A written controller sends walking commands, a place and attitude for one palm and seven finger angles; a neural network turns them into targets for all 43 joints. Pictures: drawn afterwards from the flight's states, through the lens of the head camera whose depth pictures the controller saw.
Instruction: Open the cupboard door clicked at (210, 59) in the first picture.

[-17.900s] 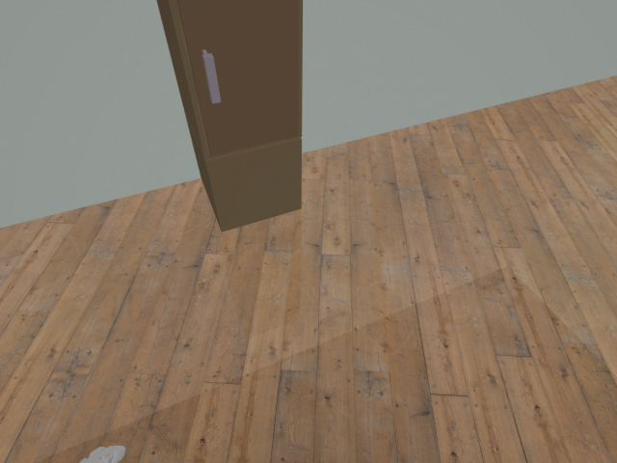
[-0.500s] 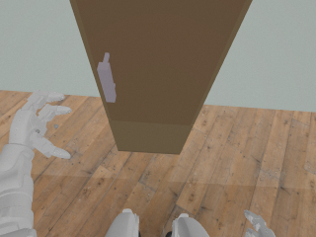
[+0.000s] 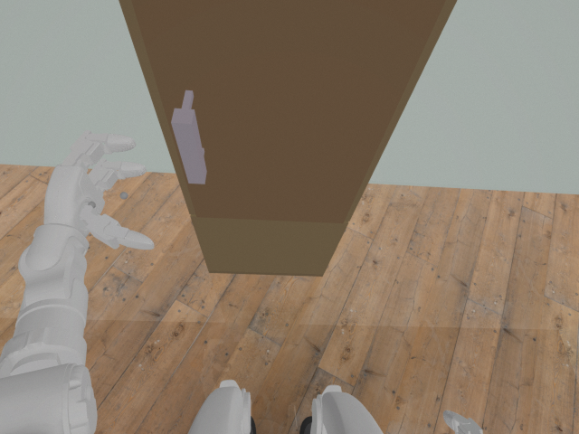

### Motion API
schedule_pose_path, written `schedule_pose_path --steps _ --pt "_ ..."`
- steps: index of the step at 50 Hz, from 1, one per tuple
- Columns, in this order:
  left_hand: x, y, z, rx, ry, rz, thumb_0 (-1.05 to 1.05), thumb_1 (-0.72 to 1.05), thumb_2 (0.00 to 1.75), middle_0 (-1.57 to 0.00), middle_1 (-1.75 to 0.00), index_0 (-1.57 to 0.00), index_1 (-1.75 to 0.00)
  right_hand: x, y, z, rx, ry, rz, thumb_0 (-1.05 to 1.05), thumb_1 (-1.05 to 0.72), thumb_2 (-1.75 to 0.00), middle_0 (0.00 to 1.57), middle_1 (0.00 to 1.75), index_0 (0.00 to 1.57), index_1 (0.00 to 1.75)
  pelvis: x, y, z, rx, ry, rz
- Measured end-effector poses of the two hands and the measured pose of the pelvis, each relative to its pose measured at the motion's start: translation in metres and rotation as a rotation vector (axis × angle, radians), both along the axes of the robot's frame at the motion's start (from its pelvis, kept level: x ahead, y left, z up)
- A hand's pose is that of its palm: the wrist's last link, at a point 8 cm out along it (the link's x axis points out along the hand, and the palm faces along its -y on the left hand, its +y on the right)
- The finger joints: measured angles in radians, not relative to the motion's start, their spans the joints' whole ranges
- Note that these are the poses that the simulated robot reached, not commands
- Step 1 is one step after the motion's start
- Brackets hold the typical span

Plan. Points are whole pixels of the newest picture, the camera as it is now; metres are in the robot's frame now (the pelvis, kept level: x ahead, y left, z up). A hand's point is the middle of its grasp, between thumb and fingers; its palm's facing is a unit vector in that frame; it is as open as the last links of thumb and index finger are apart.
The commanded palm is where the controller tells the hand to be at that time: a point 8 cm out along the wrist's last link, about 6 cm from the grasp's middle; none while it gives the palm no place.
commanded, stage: move the hooked fingers beside the handle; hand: left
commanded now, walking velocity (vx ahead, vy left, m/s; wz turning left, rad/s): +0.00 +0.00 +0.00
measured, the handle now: (193, 139) +0.53 +0.15 +0.03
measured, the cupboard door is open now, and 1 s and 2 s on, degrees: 0 0 0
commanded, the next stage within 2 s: slide the fingers in behind the handle in 1.24 s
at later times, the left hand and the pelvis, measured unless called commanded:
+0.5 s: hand (154, 152) +0.49 +0.20 +0.04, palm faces -0.01 -1.00 -0.01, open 14.0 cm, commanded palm +0.46 +0.25 +0.04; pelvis +0.00 -0.01 -0.01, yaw -1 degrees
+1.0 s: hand (147, 162) +0.48 +0.21 +0.03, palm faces -0.01 -1.00 +0.00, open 14.0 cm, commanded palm +0.46 +0.25 +0.04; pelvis +0.00 -0.01 -0.01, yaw -1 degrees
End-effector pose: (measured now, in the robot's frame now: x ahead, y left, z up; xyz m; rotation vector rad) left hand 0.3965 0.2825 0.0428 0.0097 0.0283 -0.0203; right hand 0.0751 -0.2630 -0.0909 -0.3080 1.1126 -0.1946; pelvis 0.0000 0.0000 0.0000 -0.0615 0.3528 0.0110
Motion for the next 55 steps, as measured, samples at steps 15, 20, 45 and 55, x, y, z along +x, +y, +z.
schedule_pose_path --steps 15,20,45,55 --pt "0.046 -0.014 0.000 -0.002 0.013 0.001 -0.01 -0.50 0.30 -0.30 -1.20 -0.29 -1.20 -0.037 -0.006 -0.012 -0.004 0.126 -0.054 0.00 -0.91 -0.90 0.20 0.30 0.20 0.30 -0.003 -0.003 -0.008 -0.003 0.039 -0.006" --pt "0.061 -0.021 -0.001 0.002 0.000 0.010 -0.01 -0.50 0.30 -0.30 -1.20 -0.29 -1.20 -0.049 -0.007 -0.015 -0.004 0.169 -0.073 0.00 -0.91 -0.90 0.20 0.30 0.20 0.30 -0.002 -0.005 -0.011 -0.003 0.058 -0.011" --pt "0.056 -0.014 -0.007 -0.002 0.037 0.014 -0.01 -0.50 0.30 -0.30 -1.20 -0.29 -1.20 -0.034 -0.014 -0.008 -0.005 0.174 -0.072 0.00 -0.91 -0.90 0.20 0.30 0.20 0.30 0.005 -0.011 -0.006 -0.004 0.056 -0.008" --pt "0.070 -0.018 -0.006 -0.006 -0.014 0.009 -0.01 -0.50 0.30 -0.30 -1.20 -0.29 -1.20 -0.029 -0.015 -0.012 -0.024 0.158 -0.070 0.00 -0.91 -0.90 0.20 0.30 0.20 0.30 0.003 -0.007 -0.013 -0.010 0.074 -0.014"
